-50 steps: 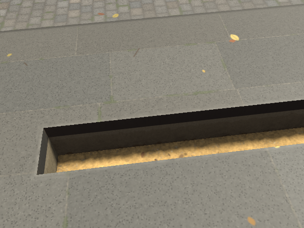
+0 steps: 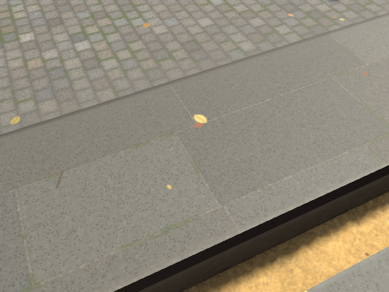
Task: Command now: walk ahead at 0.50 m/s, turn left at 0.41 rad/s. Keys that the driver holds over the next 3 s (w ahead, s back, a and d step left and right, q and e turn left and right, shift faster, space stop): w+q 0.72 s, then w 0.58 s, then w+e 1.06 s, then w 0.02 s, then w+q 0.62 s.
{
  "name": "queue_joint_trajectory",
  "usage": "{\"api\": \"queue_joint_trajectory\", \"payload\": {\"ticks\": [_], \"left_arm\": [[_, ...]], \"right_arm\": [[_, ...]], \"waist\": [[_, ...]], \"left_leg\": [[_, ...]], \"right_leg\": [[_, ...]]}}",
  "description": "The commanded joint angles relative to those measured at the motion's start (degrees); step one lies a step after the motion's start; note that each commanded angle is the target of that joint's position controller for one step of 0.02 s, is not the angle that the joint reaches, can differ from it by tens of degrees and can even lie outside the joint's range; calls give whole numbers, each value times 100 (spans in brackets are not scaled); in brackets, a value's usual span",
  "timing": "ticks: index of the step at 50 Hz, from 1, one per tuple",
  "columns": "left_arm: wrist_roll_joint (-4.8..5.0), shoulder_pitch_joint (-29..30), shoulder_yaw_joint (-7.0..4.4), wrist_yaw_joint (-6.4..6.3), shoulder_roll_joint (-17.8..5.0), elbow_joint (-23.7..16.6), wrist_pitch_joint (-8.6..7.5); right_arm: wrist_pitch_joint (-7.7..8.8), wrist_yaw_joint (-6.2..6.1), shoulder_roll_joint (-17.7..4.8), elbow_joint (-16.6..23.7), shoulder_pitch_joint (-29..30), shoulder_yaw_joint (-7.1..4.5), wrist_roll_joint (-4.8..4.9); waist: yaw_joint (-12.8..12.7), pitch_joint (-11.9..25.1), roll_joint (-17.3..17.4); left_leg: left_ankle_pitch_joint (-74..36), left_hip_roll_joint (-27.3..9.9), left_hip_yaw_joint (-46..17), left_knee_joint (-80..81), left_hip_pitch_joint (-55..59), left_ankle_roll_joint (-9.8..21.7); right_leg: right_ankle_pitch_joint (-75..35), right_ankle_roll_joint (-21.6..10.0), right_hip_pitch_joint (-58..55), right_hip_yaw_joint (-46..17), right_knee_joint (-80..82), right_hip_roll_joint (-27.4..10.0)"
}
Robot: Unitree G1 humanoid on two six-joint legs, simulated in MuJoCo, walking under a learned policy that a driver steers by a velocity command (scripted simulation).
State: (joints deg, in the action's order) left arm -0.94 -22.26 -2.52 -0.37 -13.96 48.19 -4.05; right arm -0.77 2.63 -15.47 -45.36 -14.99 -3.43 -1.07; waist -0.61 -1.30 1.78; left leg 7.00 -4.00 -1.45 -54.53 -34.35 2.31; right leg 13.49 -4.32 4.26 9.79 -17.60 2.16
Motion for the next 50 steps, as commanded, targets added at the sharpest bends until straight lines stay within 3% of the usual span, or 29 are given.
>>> {"api": "queue_joint_trajectory", "payload": {"ticks": [1, 6, 9, 10, 11, 12, 13, 14, 19, 22, 26, 28, 30, 31, 35, 36, 37, 38, 39, 40, 41, 42, 43, 44, 45, 47, 48, 49, 50], "left_arm": [[11, 270, -156, -93, -748, -338, -121], [-50, 421, -267, -135, -1080, -288, -51], [-7, 656, -308, -210, -1226, -301, 119], [-6, 704, -278, -199, -1095, -327, 182], [-237, 198, -97, -134, -152, -330, 250], [-195, 329, -150, -66, -533, -703, 230], [-140, 775, -243, -39, -953, -692, 193], [-63, 818, -315, -15, -1103, -648, 171], [-216, 988, -278, 60, -739, -571, 436], [-225, 1253, -228, 172, -578, -606, 495], [-266, 1790, -284, 326, -760, -660, 386], [-267, 3083, -459, 251, -1190, -1030, 274], [-241, 3349, -502, 188, -1285, -1095, 226], [-179, 3570, -474, 152, -1286, -1204, 187], [-145, 3928, -440, 252, -1158, -1361, 261], [-228, 4190, -317, 189, -934, -1606, 293], [-90, 4622, -267, 175, -962, -1790, 329], [-90, 4795, -265, 211, -1049, -1959, 317], [-31, 4026, 47, 394, -380, -1808, 309], [-18, 3654, 28, 453, -117, -1566, 418], [113, 2697, -170, 425, -512, -1324, 519], [6, 984, -341, 280, -1081, -742, 497], [-258, -12, -401, 103, -1431, -509, 482], [-211, -715, -610, -58, -2305, -175, 472], [-67, -276, -516, -100, -2039, -282, 461], [-132, 1089, -254, -182, -1242, -421, 359], [-135, 1267, -169, -135, -889, -407, 336], [-102, 1153, -145, -101, -782, -99, 136], [-145, 848, -147, -41, -704, 146, 17]], "right_arm": [[51, 150, -23, 548, 513, 33, -106], [-42, 181, -341, 622, 359, -26, -81], [-42, 17, -613, 268, -1043, -175, -61], [21, -82, -955, 183, -1626, -292, -76], [128, -93, -1126, 349, -1042, -191, 41], [141, -72, -1503, 600, -906, -305, 178], [151, -78, -1178, 595, -714, -269, 169], [130, -63, -1033, 631, -425, -222, 155], [281, -167, -917, 527, -568, -106, 141], [247, -234, -866, 377, -936, -120, 65], [315, -274, -918, 327, -1209, -145, -113], [405, -392, -1193, -130, -2299, -230, -170], [564, -405, -1241, -270, -2409, -270, -136], [676, -465, -1285, -345, -2168, -318, -70], [792, -448, -1381, -384, -2083, -356, -244], [736, -411, -1286, -327, -2310, -355, -99], [626, -490, -1420, -334, -2084, -383, -222], [584, -514, -1491, -323, -2195, -411, -246], [449, -516, -1085, 89, -1202, -288, 55], [419, -453, -1316, -46, -1444, -309, 206], [441, -372, -1767, -27, -1210, -339, 194], [474, -403, -1740, -96, -1067, -323, 52], [528, -383, -1330, -78, -1396, -190, 77], [526, -369, -524, 135, -2046, 53, 434], [509, -392, -736, 121, -1717, 53, 244], [474, -263, -909, -37, -1204, 61, 125], [360, -193, -989, -129, -1384, 22, -15], [262, -160, -1024, -250, -895, -68, 5], [239, -136, -793, -178, -826, 2, -56]], "waist": [[31, -265, -670], [155, -11, -751], [787, 672, -456], [1180, 813, 401], [204, 314, 1249], [360, 897, 1337], [346, 220, 388], [92, -173, 8], [19, -52, -192], [198, 112, -39], [452, -52, 201], [964, -236, 221], [1017, -609, 533], [876, -886, 723], [1011, -855, 707], [1169, -880, 734], [1151, -1269, 1153], [1236, -1293, 1045], [523, -941, -582], [618, -358, -632], [-36, -26, 28], [-893, 445, -319], [-1143, 1079, -636], [-738, 2582, -2853], [-423, 2433, -2289], [-96, 1353, -1131], [-3, 1226, -1353], [21, 821, -886], [68, 885, -1016]], "left_leg": [[-579, 172, 399, 571, 382, -5], [588, 452, 669, 786, 1281, 339], [1249, 944, 680, 1719, 2717, 715], [1354, 366, -440, 2822, 3540, 965], [-871, -891, -2400, 2489, 3801, 1276], [-695, -1321, -4247, 3493, 4093, 2316], [-254, -1340, -3661, 3743, 3598, 2318], [-344, -1117, -3127, 3778, 3007, 2109], [-2027, -374, -1997, 4097, 2773, 1636], [-2235, -128, -1581, 3976, 2864, 1516], [-1459, -253, -2001, 3821, 3236, 1609], [-644, -546, -2653, 3736, 5036, 1475], [-706, -683, -2846, 3706, 5361, 1417], [-259, -696, -2781, 3708, 4948, 1317], [756, -573, -3291, 3341, 4349, 1443], [171, -520, -3472, 3597, 4843, 1420], [16, -497, -3062, 3628, 4401, 1184], [-1, -417, -2931, 3606, 4209, 1046], [-50, -290, -2538, 4462, 2129, 816], [185, -280, -2480, 4955, 1518, 703], [-1636, -529, -2348, 4230, 1506, 679], [-3354, -130, -1689, 2579, 1664, 547], [-2296, 368, -1338, 710, 571, 346], [2040, 1207, -822, -1472, 159, 94], [1894, 1045, -1085, -1418, 439, 213], [1135, 534, -615, -1038, 462, 225], [928, 358, -628, -1047, 815, 226], [392, 273, -811, -875, 813, 327], [286, 227, -776, -978, 929, 359]], "right_leg": [[-2598, -316, 666, -298, 556, -1375], [-4208, -320, 429, 36, -386, -1642], [-5188, -227, 269, 167, -2718, -1568], [-3268, -26, 1164, 345, -4772, -1152], [1958, 105, 2944, -85, -6348, -376], [1845, 353, 3879, -1088, -6433, 47], [1341, 447, 4048, -1303, -6090, -365], [1050, 478, 3782, -1312, -5584, -540], [239, 689, 3139, -1174, -4378, -744], [-200, 720, 3142, -987, -4099, -623], [-886, 587, 3770, -965, -4390, -663], [-676, 616, 5744, -1420, -4132, -651], [-377, 700, 6263, -1604, -3737, -684], [-789, 723, 6127, -1887, -3282, -868], [-881, 592, 6157, -1742, -3700, -698], [-276, 634, 6559, -1787, -3600, -673], [-59, 566, 6390, -1724, -3320, -798], [-327, 499, 6158, -1666, -3385, -817], [-1787, 445, 2847, -1169, -1179, -646], [-2709, 474, 793, -881, -1680, -273], [-1511, 356, -309, -832, -2215, -180], [-143, 72, -1306, -677, -2358, -5], [796, -135, -2627, -1510, -2145, -735], [498, -781, -3201, -4454, -931, -2402], [1165, -203, -2292, -5303, -48, -2133], [1444, -270, -942, -4199, 259, -1827], [1306, -378, -404, -4024, 366, -1713], [858, -304, 166, -3626, 250, -1537], [413, -322, 207, -3411, 337, -1538]]}}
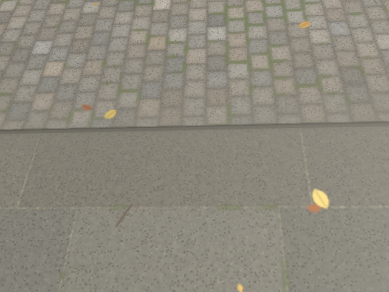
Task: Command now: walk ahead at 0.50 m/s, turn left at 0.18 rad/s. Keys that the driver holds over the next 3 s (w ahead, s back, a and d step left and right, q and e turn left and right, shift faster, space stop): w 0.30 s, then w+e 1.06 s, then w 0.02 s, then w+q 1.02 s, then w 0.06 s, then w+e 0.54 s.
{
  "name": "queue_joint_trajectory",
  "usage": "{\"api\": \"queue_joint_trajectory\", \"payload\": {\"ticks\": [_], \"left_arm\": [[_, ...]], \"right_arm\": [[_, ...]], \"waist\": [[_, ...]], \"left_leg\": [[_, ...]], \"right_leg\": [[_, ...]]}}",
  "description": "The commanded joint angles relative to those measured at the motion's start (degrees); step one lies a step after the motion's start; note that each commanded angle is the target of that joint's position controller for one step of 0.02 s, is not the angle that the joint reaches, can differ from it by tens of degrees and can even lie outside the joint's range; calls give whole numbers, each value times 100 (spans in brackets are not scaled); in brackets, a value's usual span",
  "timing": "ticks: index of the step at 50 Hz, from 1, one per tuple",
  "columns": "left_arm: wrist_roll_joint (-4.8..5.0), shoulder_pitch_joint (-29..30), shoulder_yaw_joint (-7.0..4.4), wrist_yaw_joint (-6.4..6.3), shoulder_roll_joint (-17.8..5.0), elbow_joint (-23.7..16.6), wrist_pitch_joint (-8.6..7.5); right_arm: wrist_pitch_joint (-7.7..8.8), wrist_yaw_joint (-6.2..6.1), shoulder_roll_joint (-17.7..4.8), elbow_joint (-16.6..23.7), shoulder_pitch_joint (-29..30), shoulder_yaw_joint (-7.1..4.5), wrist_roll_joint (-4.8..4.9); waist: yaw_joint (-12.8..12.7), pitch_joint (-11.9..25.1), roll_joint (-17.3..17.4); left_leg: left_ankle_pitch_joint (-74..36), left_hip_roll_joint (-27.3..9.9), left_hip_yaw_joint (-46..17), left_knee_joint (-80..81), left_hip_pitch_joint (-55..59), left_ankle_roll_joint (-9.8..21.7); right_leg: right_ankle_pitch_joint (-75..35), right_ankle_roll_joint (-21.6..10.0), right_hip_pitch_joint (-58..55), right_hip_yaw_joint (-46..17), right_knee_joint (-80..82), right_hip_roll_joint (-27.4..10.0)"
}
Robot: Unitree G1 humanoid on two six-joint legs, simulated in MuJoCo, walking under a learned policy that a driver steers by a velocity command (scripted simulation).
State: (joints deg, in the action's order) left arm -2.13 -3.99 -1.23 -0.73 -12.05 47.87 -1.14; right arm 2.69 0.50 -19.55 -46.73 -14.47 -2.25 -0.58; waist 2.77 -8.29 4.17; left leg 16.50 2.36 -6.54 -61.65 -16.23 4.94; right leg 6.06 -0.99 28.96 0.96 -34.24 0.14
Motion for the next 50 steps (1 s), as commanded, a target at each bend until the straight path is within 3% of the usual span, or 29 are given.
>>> {"api": "queue_joint_trajectory", "payload": {"ticks": [1, 2, 3, 4, 5, 6, 7, 8, 10, 12, 15, 16, 17, 20, 23, 25, 26, 27, 28, 29, 30, 31, 32, 34, 37, 41, 44, 48, 50], "left_arm": [[-9, -1524, -312, 44, -788, 656, -353], [48, -1773, -220, 75, -472, 772, -343], [26, -1602, -157, 49, -362, 761, -329], [-13, -1260, -149, 6, -358, 759, -268], [-17, -1181, -122, -7, -339, 799, -272], [-25, -1101, -142, -59, -559, 649, -184], [44, -1331, -52, -94, -337, 602, -236], [19, -1613, -68, -71, -426, 649, -402], [121, -1968, -202, 27, -771, 822, -604], [157, -2580, -157, 27, -638, 998, -624], [154, -2917, -144, -28, -610, 1043, -577], [70, -2968, -119, -6, -558, 1042, -548], [104, -3080, -135, 35, -527, 1139, -521], [70, -3150, -188, -44, -638, 1171, -493], [83, -2905, -253, -85, -858, 1126, -414], [146, -2819, -298, -51, -1020, 1051, -354], [258, -2510, -334, -19, -1098, 918, -383], [259, -2411, -244, 16, -702, 616, -405], [418, -2959, -136, -23, -14, 419, -379], [293, -2652, -248, -80, -501, 472, -329], [270, -2133, -296, -34, -605, 428, -337], [293, -1872, -336, 27, -597, 367, -326], [268, -1733, -353, 86, -550, 305, -247], [182, -1730, -368, 177, -453, 132, -68], [82, -1233, -364, 253, -364, -152, 58], [84, -262, -232, 476, -272, -700, 55], [49, 138, -181, 592, -357, -942, 64], [-11, 26, -262, 452, -620, -1045, 68], [-43, -877, -386, 357, -840, -832, 7]], "right_arm": [[-231, 52, 9, 7, -450, -40, -88], [-299, 41, 180, 172, -238, 1, -188], [-331, 30, 325, 256, -5, 55, -160], [-302, 0, 451, 461, 154, 154, -208], [-285, 11, 395, 549, 416, 181, -200], [-271, 64, 265, 765, 757, 217, -71], [-228, 146, -39, 688, 823, 141, -44], [-148, 186, -65, 710, 951, 166, -110], [-77, 183, -12, 603, 1075, 151, -177], [-55, 170, -52, 600, 1324, 126, -145], [-87, 198, -17, 678, 1903, 142, -131], [-69, 247, 39, 758, 2067, 146, -119], [-93, 268, 114, 824, 2343, 169, -146], [-73, 302, 295, 955, 2678, 224, -70], [13, 206, 214, 863, 2228, 178, -79], [99, 39, -15, 518, 1099, 28, -52], [175, -29, -226, 248, 123, -72, -90], [201, -119, -679, 150, -831, -192, -256], [150, -111, -1002, 244, -723, -255, -357], [124, -92, -659, 264, -542, -281, -190], [192, -74, -167, 298, -80, -160, -163], [239, -72, 70, 285, 93, -91, -139], [309, -72, 165, 255, 106, -65, -122], [470, -85, 272, 189, -7, -40, -38], [611, -133, 168, 98, -219, -78, 1], [560, -120, 169, -18, -355, -93, -38], [502, -145, -108, -108, -598, -196, -44], [327, -225, -381, -193, -802, -280, -17], [157, -242, -573, -142, -752, -331, -13]], "waist": [[-281, 1205, -1407], [-260, 1314, -1313], [-110, 1153, -977], [209, 901, -754], [256, 724, -624], [145, 502, -600], [-60, 634, -406], [-166, 618, -394], [-321, 637, -423], [-541, 525, -388], [-753, 269, -593], [-823, 237, -778], [-895, 156, -830], [-992, -18, -1037], [-703, 212, -1225], [-229, 943, -1056], [258, 1352, -1044], [511, 2233, -392], [46, 2948, 814], [87, 2707, 250], [-30, 1737, -5], [-141, 1290, -185], [-242, 1049, -152], [-386, 994, 48], [-415, 715, -5], [-302, 351, 31], [-165, 286, -11], [-261, 635, 79], [-687, 1162, 92]], "left_leg": [[19, -252, 15, -1106, -1209, 50], [297, -212, -12, -1927, -1784, 131], [102, -230, -113, -2005, -2228, 127], [-426, -378, -372, -1349, -2352, 98], [-728, -336, -367, -1031, -2388, 9], [-693, -383, 183, -303, -2338, -161], [-1095, -439, 352, -255, -2378, -287], [-1442, -493, 394, -131, -2515, -313], [-1764, -629, 215, -23, -3014, -213], [-1757, -635, 401, 102, -3550, -201], [-1774, -707, 670, 606, -3832, -246], [-1766, -731, 757, 875, -3685, -207], [-1807, -662, 938, 1078, -3457, -175], [-1428, -464, 1130, 2005, -2805, -148], [-1044, -61, 1252, 3013, -1475, -68], [-1144, 240, 1210, 3652, 179, -16], [-1555, -105, 906, 3802, 1579, 91], [-957, -1550, -424, 3472, 3167, 259], [-2185, -3089, -2705, 3632, 4362, 1019], [-1713, -2838, -2819, 4106, 3403, 1101], [-1495, -2432, -1766, 4295, 2476, 961], [-1673, -2165, -1152, 4539, 1709, 807], [-2006, -2006, -673, 4713, 1245, 679], [-2115, -1894, -168, 4961, 860, 615], [-2096, -1862, 328, 5266, 983, 601], [-2046, -1476, 1196, 5516, 951, 407], [-2774, -1589, 1576, 5526, 1151, 274], [-5454, -1718, 2007, 4297, 2121, 80], [-5800, -1704, 2070, 2602, 1969, -10]], "right_leg": [[1320, -879, -1937, -2479, 1958, -1326], [1718, -946, -2248, -2536, 2035, -1295], [1769, -945, -2113, -2418, 2242, -1345], [1799, -792, -1728, -2163, 2421, -1232], [1666, -725, -1432, -1899, 2513, -1154], [1862, -920, -1002, -1636, 2832, -1083], [1522, -1111, -1228, -1625, 3046, -1248], [1152, -1289, -1294, -1621, 3195, -1331], [219, -1372, -2182, -1481, 3088, -1468], [123, -1381, -2898, -1368, 3073, -1419], [-77, -1275, -3410, -1176, 3112, -1368], [-324, -1214, -3468, -1082, 3040, -1329], [-1072, -1129, -3397, -941, 2956, -1245], [-2021, -1103, -3434, -876, 2752, -1153], [-3872, -875, -3484, -698, 2003, -1110], [-4641, -570, -3369, -762, 513, -973], [-3794, -479, -2522, -699, -473, -812], [-1087, -482, -1260, -623, -1948, -510], [2774, -305, 482, -297, -3698, 244], [2129, -345, 615, -527, -4170, -35], [1590, -349, 664, -559, -4098, -233], [1279, -326, 506, -591, -3929, -344], [1132, -339, 329, -600, -3780, -457], [1052, -312, 185, -530, -3626, -462], [726, -240, 774, -396, -3201, -528], [-285, -111, 782, -16, -1464, -497], [-505, -299, 246, 443, -511, -372], [247, -728, -175, 743, -195, 110], [747, -994, -1263, 727, 173, 494]]}}
Over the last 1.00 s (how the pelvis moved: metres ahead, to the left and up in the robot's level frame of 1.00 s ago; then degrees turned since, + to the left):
0.58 0.03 -0.03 31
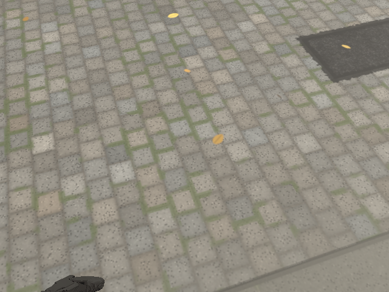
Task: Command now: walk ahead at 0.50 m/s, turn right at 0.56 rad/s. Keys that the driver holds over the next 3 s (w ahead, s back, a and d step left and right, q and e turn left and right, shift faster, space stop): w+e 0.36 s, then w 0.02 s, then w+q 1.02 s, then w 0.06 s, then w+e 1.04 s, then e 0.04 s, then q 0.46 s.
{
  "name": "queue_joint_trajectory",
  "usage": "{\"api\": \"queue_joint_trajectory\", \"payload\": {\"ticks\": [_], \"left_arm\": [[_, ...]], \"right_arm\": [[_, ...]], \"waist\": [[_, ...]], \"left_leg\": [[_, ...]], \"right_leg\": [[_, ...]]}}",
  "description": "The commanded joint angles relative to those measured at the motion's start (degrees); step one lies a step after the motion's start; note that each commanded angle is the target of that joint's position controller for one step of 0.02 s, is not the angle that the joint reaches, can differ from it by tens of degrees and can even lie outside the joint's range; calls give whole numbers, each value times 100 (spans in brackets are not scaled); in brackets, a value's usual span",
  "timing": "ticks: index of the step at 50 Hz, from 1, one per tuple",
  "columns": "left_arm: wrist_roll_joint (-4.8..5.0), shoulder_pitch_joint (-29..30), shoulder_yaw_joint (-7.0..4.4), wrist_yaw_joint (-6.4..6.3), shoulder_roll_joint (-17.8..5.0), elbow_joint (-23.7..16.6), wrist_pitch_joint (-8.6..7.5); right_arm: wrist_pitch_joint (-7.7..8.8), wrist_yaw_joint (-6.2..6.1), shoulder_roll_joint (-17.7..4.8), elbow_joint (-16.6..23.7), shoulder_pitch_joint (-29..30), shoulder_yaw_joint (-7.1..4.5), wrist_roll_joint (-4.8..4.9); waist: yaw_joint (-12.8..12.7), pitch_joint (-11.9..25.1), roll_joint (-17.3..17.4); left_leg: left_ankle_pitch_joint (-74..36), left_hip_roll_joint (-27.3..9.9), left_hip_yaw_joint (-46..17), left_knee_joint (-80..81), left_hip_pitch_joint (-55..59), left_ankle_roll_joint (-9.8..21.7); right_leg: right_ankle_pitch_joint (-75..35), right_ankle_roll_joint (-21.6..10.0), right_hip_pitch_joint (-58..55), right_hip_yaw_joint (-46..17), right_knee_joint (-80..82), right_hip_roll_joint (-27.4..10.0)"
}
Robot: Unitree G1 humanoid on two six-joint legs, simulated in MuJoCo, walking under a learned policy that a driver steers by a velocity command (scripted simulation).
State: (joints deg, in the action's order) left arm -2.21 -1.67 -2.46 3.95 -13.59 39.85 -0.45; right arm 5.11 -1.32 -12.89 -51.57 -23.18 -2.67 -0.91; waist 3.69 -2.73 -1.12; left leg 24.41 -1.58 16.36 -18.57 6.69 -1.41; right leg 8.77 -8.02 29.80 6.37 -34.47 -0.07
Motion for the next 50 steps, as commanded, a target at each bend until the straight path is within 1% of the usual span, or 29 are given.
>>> {"api": "queue_joint_trajectory", "payload": {"ticks": [1, 2, 3, 4, 5, 6, 7, 9, 12, 15, 18, 22, 24, 25, 26, 27, 28, 29, 30, 31, 32, 34, 36, 38, 41, 44, 47, 49, 50], "left_arm": [[-98, -2010, -396, -192, -963, 246, -88], [-126, -2252, -558, -298, -1609, 267, -70], [57, -2150, -612, -293, -1861, 102, -26], [150, -1939, -580, -322, -1671, 89, 3], [184, -1701, -491, -346, -1355, 131, -15], [191, -1468, -415, -356, -1106, 120, -45], [224, -1332, -368, -368, -973, 106, -82], [218, -1371, -331, -337, -922, 92, -183], [179, -1695, -368, -327, -1109, 176, -247], [188, -2054, -362, -334, -1093, 242, -235], [181, -2333, -389, -349, -1138, 298, -239], [137, -2597, -319, -405, -1041, 423, -275], [104, -2483, -313, -426, -1118, 442, -325], [93, -2393, -315, -439, -1175, 447, -347], [86, -2326, -311, -441, -1210, 472, -350], [77, -2329, -279, -427, -1145, 497, -355], [66, -2329, -184, -429, -877, 346, -366], [187, -2979, -143, -389, -568, 244, -363], [-46, -2695, -168, -415, -930, 295, -351], [-27, -2203, -170, -389, -956, 224, -363], [-23, -1839, -128, -364, -901, 159, -389], [-68, -1746, -83, -316, -785, 102, -310], [-79, -1723, -46, -296, -707, 83, -231], [-75, -1450, -10, -286, -642, 4, -184], [-61, -634, 38, -277, -588, -245, -163], [-20, -26, 97, -259, -501, -412, -187], [32, 444, 131, -257, -497, -565, -239], [60, 582, 134, -269, -542, -646, -287], [67, 496, 121, -279, -596, -646, -311]], "right_arm": [[-133, -48, -1195, 467, 210, -267, -1], [-115, -11, -597, 819, 77, -131, 41], [-77, 31, -702, 1150, 344, -149, 9], [-32, 63, -762, 1263, 804, -152, -37], [17, 85, -741, 1246, 840, -114, -9], [18, 90, -728, 1179, 744, -119, -35], [-75, 109, -718, 1180, 671, -119, -139], [-279, 170, -639, 1153, 527, -101, -229], [-379, 215, -565, 1320, 957, -59, -203], [-392, 209, -577, 1554, 1717, -23, -178], [-346, 247, -577, 1691, 2219, 19, -145], [-247, 294, -550, 1773, 2563, 75, -97], [-223, 291, -656, 1742, 2364, 30, -78], [-217, 268, -746, 1647, 2070, -19, -71], [-203, 230, -847, 1455, 1529, -83, -66], [-158, 175, -965, 1206, 748, -152, -92], [-118, 118, -1292, 1083, -229, -228, -173], [-158, 145, -1908, 985, -334, -391, -196], [-232, 238, -1427, 1009, 52, -304, 40], [-249, 266, -1112, 1097, 506, -244, 78], [-232, 286, -926, 1081, 653, -198, 39], [-175, 262, -813, 935, 617, -153, 45], [-112, 255, -895, 812, 411, -185, 94], [-111, 231, -995, 740, 247, -227, 114], [-156, 202, -1027, 641, -42, -263, 117], [-174, 191, -1052, 557, -332, -300, 113], [-200, 157, -1080, 510, -581, -323, 62], [-224, 125, -1117, 526, -599, -340, 20], [-233, 102, -1150, 560, -510, -353, 8]], "waist": [[-1172, 1081, 285], [-1001, 1534, -795], [-946, 1989, -919], [-942, 1419, -241], [-737, 752, 30], [-467, 440, 248], [-290, 326, 208], [-181, 468, 138], [-298, 345, 18], [-583, 154, -112], [-806, 177, -184], [-967, 114, -277], [-811, 55, -387], [-660, 116, -424], [-395, 333, -394], [-34, 779, -152], [344, 1489, 342], [-76, 1754, 1865], [-201, 1205, 1104], [-294, 562, 562], [-293, 314, 255], [-462, 244, 459], [-493, 354, 565], [-462, 305, 512], [-257, 57, 482], [-38, 69, 502], [132, 99, 518], [143, 116, 557], [59, 131, 583]], "left_leg": [[-5425, -1147, -156, -3152, -1140, 470], [-1694, -507, -191, -5140, -3231, 187], [674, 366, -1292, -6430, -4483, -2], [81, -48, -1882, -6496, -4985, 46], [-414, -275, -1795, -6088, -4942, 74], [-591, -461, -1803, -5521, -4606, 69], [-562, -536, -1824, -5200, -4276, 6], [-495, -549, -1764, -4856, -3878, -96], [-998, -542, -1656, -4192, -4171, -179], [-1654, -494, -1698, -3287, -4569, -227], [-2090, -322, -1732, -2560, -4601, -206], [-2296, -181, -1544, -1786, -4286, 37], [-1990, -75, -1494, -1429, -3696, 292], [-1731, 68, -1430, -1298, -3231, 415], [-1488, 276, -1331, -1109, -2609, 544], [-1566, 288, -1362, -838, -1641, 727], [-975, -826, -2684, -749, -370, 1061], [-891, -2043, -5636, -23, 708, 1880], [-469, -1883, -6174, 330, 345, 1859], [-574, -1693, -5218, 301, -321, 1770], [-1269, -1386, -4597, 368, -786, 1664], [-2284, -894, -3836, 487, -1204, 1466], [-3041, -738, -3576, 521, -1281, 1534], [-2994, -654, -3444, 655, -1385, 1608], [-2733, -521, -3405, 845, -1439, 1549], [-2930, -401, -3379, 690, -1285, 1386], [-3426, -440, -3514, 370, -1013, 1351], [-3685, -519, -3691, 127, -897, 1301], [-3727, -557, -3799, 7, -920, 1231]], "right_leg": [[526, -497, -2618, -227, 538, 381], [784, -1005, -4213, -2513, 658, -1180], [125, -1632, -4659, -5042, 1579, -1996], [-60, -1473, -4277, -4241, 1744, -1841], [-436, -1300, -3501, -3535, 1786, -1651], [-937, -1017, -2856, -2996, 1858, -1301], [-1377, -906, -2396, -2649, 1930, -1043], [-1852, -890, -2017, -2337, 1993, -823], [-1591, -837, -1896, -2249, 2205, -652], [-1245, -690, -2147, -2349, 2274, -571], [-1339, -602, -2512, -2433, 2078, -556], [-1882, -443, -2946, -2324, 1902, -744], [-2221, -246, -2953, -2270, 1815, -896], [-2845, -143, -2969, -2171, 1584, -899], [-3669, -58, -3043, -1964, 967, -791], [-3867, 45, -2910, -1630, -90, -526], [-2409, 169, -2097, -1329, -1719, -272], [1461, 493, -150, -763, -3441, 825], [1777, 452, 549, -1159, -3812, 479], [1257, 473, 651, -1155, -3762, 173], [971, 501, 558, -1086, -3504, -2], [838, 619, 270, -1012, -2986, -221], [849, 770, 160, -896, -2741, -223], [737, 911, 348, -800, -2439, -262], [149, 1077, 713, -717, -1640, -323], [-453, 1124, 671, -694, -866, -235], [-597, 1089, 598, -686, -371, -94], [-484, 1014, 402, -732, -100, -6], [-371, 956, 148, -786, 78, 21]]}}
Over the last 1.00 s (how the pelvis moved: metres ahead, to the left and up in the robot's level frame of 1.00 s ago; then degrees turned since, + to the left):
0.60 -0.04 0.01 -19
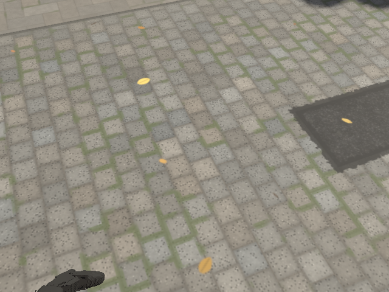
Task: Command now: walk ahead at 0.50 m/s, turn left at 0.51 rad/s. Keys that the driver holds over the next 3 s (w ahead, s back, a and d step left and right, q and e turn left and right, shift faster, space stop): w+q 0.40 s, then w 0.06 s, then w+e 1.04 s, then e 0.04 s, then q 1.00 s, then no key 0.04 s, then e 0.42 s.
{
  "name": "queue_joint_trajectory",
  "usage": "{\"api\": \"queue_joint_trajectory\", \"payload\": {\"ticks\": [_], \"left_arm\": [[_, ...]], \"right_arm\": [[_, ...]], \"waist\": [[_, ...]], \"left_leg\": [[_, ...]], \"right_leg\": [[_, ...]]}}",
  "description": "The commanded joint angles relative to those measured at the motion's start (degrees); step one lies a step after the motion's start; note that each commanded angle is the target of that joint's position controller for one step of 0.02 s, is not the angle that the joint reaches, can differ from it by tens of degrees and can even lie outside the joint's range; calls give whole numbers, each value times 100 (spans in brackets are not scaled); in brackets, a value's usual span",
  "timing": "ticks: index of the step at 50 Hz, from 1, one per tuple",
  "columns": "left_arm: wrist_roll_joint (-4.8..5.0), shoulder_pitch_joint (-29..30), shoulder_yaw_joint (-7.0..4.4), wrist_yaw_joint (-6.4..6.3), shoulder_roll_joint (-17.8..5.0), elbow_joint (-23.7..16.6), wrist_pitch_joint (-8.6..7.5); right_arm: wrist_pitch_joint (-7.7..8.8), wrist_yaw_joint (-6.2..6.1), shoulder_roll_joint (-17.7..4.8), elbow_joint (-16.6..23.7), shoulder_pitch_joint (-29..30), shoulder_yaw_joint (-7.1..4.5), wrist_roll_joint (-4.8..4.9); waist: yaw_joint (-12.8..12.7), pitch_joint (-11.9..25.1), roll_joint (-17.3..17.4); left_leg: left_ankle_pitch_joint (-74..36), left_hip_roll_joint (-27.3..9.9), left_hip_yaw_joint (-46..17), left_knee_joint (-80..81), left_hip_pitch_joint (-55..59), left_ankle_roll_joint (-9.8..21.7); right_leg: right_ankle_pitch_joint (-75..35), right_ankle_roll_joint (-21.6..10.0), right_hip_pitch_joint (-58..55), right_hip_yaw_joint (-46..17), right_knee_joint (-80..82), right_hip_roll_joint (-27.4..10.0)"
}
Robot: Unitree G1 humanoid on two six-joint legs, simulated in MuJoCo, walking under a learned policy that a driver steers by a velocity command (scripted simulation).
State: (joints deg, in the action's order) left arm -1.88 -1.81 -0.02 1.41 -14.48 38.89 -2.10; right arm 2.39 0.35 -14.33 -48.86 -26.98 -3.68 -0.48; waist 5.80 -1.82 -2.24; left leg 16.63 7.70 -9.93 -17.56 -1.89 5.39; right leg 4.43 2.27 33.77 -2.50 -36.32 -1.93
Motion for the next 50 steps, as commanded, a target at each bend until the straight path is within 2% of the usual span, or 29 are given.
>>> {"api": "queue_joint_trajectory", "payload": {"ticks": [1, 2, 3, 4, 5, 6, 7, 8, 9, 11, 14, 18, 21, 25, 27, 28, 29, 30, 31, 32, 33, 34, 35, 36, 37, 38, 41, 45, 50], "left_arm": [[42, 283, -147, -45, -576, -498, -169], [48, -114, -187, -83, -663, -376, -195], [29, -742, -249, -147, -786, -184, -247], [-70, -1479, -354, -240, -1129, -84, -314], [-189, -2047, -466, -325, -1572, -114, -278], [-104, -1828, -511, -305, -1622, -65, -171], [-51, -1469, -409, -279, -1050, -131, -129], [-10, -1241, -320, -252, -684, -129, -143], [-24, -1137, -280, -241, -558, -95, -167], [13, -1274, -280, -231, -549, 64, -266], [85, -1500, -331, -180, -628, 221, -395], [82, -1738, -370, -164, -664, 412, -386], [78, -1893, -380, -146, -683, 547, -375], [73, -2384, -386, -144, -802, 880, -313], [90, -2501, -392, -150, -934, 1069, -230], [102, -2518, -393, -155, -1008, 1145, -197], [144, -2489, -378, -157, -1023, 1204, -165], [187, -2454, -317, -149, -880, 1129, -180], [331, -2688, -125, -55, -150, 741, -213], [232, -2543, -304, -146, -658, 848, -160], [206, -2109, -380, -160, -768, 773, -133], [220, -2062, -335, -131, -585, 800, -149], [185, -2102, -349, -118, -505, 915, -96], [79, -2255, -356, -89, -441, 1012, 0], [32, -2384, -355, -43, -340, 1103, 79], [36, -2351, -368, 1, -280, 1098, 124], [40, -1784, -390, 87, -186, 916, 175], [26, -967, -344, 159, -98, 646, 155], [-22, -94, -267, 262, -93, 277, 142]], "right_arm": [[32, -79, -1053, 341, 39, -268, -43], [37, -77, -1106, 394, 220, -283, -43], [61, -48, -1126, 418, 351, -283, -6], [110, 7, -923, 498, 364, -227, 65], [130, -1, -418, 686, 83, -108, 221], [66, -21, -655, 745, -223, -125, 79], [-26, -35, -851, 561, -4, -159, -57], [-46, 34, -783, 568, 359, -145, -96], [-77, 84, -673, 587, 491, -134, -102], [-195, 180, -626, 598, 575, -126, -187], [-261, 279, -547, 787, 980, -98, -172], [-267, 361, -465, 1045, 1730, -37, -163], [-224, 421, -320, 1215, 2295, 64, -149], [-182, 405, -270, 1385, 2829, 146, -186], [-143, 327, -361, 1365, 2769, 132, -231], [-97, 275, -422, 1248, 2431, 104, -258], [-16, 214, -508, 969, 1626, 53, -300], [52, 129, -804, 652, 650, -54, -410], [74, 22, -1522, 616, 12, -222, -505], [19, -46, -1526, 628, -42, -258, -232], [15, -61, -1284, 570, 446, -178, -131], [55, -44, -863, 542, 859, -60, -110], [106, -26, -566, 529, 1116, 23, -98], [143, -34, -407, 496, 1265, 73, -63], [195, -36, -351, 468, 1270, 87, -69], [261, -35, -370, 416, 1198, 75, -68], [371, -56, -478, 244, 1026, 16, -46], [375, -85, -401, 56, 794, 30, -62], [330, -158, -629, -192, 387, -26, -67]], "waist": [[-299, 75, 720], [-495, 196, 725], [-816, 483, 540], [-1137, 1080, 60], [-1201, 1812, -852], [-846, 1803, -1376], [-735, 950, -409], [-731, 420, 10], [-640, 199, -99], [-559, 85, -403], [-535, 127, -324], [-641, -56, -233], [-771, -161, -230], [-924, -323, -255], [-810, -261, -308], [-628, -43, -352], [-226, 407, -232], [164, 1071, -25], [208, 2130, 1343], [299, 2390, 1008], [61, 1395, 635], [-214, 689, 665], [-386, 315, 680], [-566, 107, 841], [-633, 99, 879], [-677, 90, 798], [-702, -151, 718], [-588, -366, 648], [-382, -499, 580]], "left_leg": [[-3003, -1488, -1236, -244, -199, 453], [-3258, -1421, -1263, -536, -395, 347], [-3432, -1173, -1120, -1221, -634, 209], [-2757, -826, -774, -2458, -1150, 50], [-54, -170, 11, -4018, -2477, -127], [1543, -109, 346, -4817, -3319, -120], [1048, -543, 301, -5171, -3540, -103], [626, -691, 376, -5046, -3460, -145], [417, -840, 443, -4842, -3322, -192], [247, -968, 557, -4743, -3169, -274], [-164, -1042, 592, -4678, -3468, -337], [-879, -1123, 729, -4060, -3956, -445], [-1451, -1104, 990, -3032, -3624, -397], [-1072, -900, 1325, -1953, -3048, -154], [-541, -721, 1520, -1595, -2650, 28], [-371, -564, 1603, -1392, -2139, 128], [-660, -428, 1638, -934, -1086, 255], [-712, -956, 1109, -909, 516, 422], [-620, -3070, -1486, -807, 2682, 1034], [-1247, -3512, -2525, -214, 2280, 1183], [-1383, -3112, -1399, -146, 1450, 961], [-1476, -2807, -683, 121, 625, 712], [-1440, -2516, -169, 378, 80, 446], [-1441, -2301, 219, 569, -369, 289], [-1496, -2227, 448, 700, -585, 250], [-1623, -2204, 590, 806, -623, 270], [-1839, -2184, 1080, 1041, -542, 306], [-2084, -2091, 1657, 1063, -360, 322], [-2810, -2300, 2103, 879, 248, 252]], "right_leg": [[236, -145, -693, 81, 475, 262], [428, -231, -1357, 117, 667, 377], [354, -359, -2312, 133, 1034, 411], [895, -622, -3517, -600, 1239, -374], [2038, -1010, -4919, -2546, 1597, -1889], [2451, -1429, -4720, -4230, 2062, -2410], [2760, -1387, -3983, -3594, 2089, -2171], [2249, -1283, -3348, -2707, 2215, -1831], [1554, -1140, -2973, -2001, 2371, -1558], [486, -1056, -2668, -1155, 2495, -1271], [-350, -1144, -2776, -585, 2657, -1308], [-834, -1147, -2972, 153, 2799, -1228], [-1052, -1036, -2925, 675, 2767, -1082], [-1487, -1023, -3183, 788, 2686, -1249], [-2756, -1047, -3524, 740, 2237, -1313], [-3711, -1023, -3639, 739, 1692, -1277], [-4027, -929, -3484, 872, 741, -1109], [-2833, -826, -2550, 921, -500, -896], [836, -531, -362, 1082, -2728, -118], [2587, -564, 104, 208, -3682, 341], [2139, -634, 312, -188, -3699, 40], [1772, -640, 229, -74, -3294, -187], [1551, -621, 17, -20, -2970, -305], [1390, -564, -247, 15, -2821, -352], [1234, -531, -452, 52, -2836, -326], [1093, -517, -425, 70, -2861, -303], [490, -453, 181, 97, -2652, -395], [-273, -409, 519, 259, -1583, -391], [-336, -673, 238, 785, -306, -229]]}}
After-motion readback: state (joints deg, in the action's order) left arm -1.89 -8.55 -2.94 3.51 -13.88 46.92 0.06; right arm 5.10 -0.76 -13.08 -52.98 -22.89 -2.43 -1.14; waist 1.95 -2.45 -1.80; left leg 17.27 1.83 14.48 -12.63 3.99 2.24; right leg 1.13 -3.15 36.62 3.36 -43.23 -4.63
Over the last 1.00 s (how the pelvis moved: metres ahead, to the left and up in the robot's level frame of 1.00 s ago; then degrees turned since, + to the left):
0.55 -0.03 0.02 -2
